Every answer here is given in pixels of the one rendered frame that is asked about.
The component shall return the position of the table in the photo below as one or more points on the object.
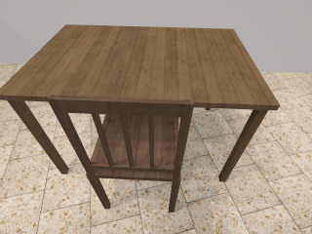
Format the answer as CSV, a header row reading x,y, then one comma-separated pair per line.
x,y
210,66

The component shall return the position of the chair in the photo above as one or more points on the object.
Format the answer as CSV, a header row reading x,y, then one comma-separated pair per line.
x,y
139,139

